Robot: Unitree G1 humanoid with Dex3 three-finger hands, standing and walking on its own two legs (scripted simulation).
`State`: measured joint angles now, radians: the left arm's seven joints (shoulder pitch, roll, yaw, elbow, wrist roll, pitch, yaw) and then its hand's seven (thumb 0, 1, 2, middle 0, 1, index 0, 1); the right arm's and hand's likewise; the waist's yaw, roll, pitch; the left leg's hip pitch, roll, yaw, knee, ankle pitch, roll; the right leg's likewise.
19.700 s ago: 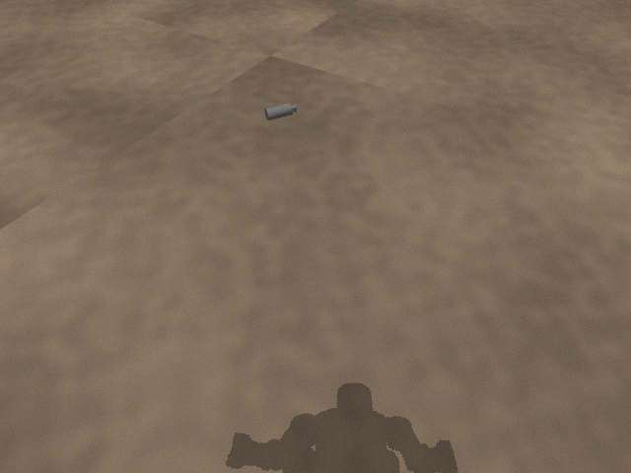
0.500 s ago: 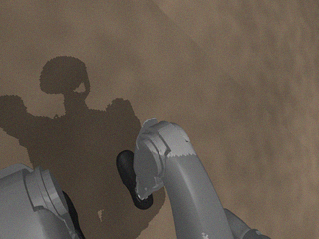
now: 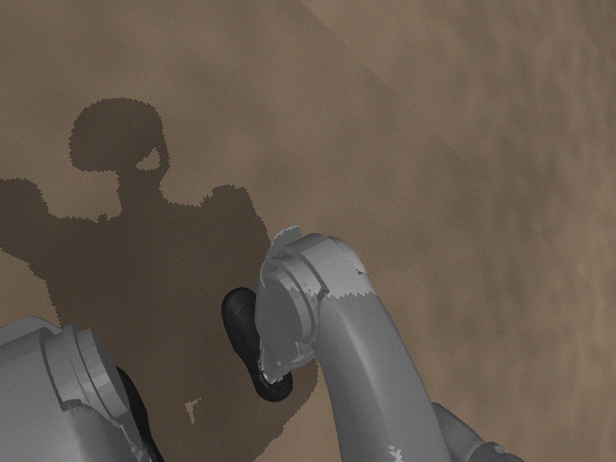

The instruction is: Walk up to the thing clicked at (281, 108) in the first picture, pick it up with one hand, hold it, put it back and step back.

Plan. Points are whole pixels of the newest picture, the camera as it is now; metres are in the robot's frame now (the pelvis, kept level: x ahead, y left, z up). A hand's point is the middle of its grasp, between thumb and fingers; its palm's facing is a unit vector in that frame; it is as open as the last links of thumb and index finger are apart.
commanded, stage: close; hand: left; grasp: from above
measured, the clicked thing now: out of the picture +0.48 +0.32 -0.28
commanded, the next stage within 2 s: settle in 0.62 s
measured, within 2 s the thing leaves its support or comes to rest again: leaves its support in 1.06 s
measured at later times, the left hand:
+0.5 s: hand out of the picture +0.45 +0.32 -0.27, palm faces -0.44 -0.19 -0.88, open 9.2 cm
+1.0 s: hand out of the picture +0.46 +0.32 -0.26, palm faces -0.43 -0.21 -0.88, open 9.2 cm
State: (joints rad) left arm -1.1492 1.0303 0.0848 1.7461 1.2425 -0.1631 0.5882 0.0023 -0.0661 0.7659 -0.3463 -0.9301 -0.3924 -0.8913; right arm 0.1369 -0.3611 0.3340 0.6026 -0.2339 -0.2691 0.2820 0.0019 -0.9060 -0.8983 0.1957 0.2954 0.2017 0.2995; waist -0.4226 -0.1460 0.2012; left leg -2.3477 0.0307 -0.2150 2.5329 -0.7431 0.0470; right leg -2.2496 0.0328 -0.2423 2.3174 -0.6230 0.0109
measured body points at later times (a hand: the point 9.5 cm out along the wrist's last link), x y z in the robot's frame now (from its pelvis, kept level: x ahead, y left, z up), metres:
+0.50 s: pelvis +0.00 +0.00 +0.00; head +0.29 +0.14 +0.31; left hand +0.47 +0.33 -0.22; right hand +0.04 -0.24 -0.05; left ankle +0.06 +0.11 -0.28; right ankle +0.12 -0.10 -0.28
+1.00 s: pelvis +0.00 +0.00 +0.00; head +0.29 +0.14 +0.32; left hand +0.48 +0.33 -0.21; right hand +0.05 -0.24 -0.04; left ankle +0.06 +0.11 -0.28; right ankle +0.12 -0.10 -0.28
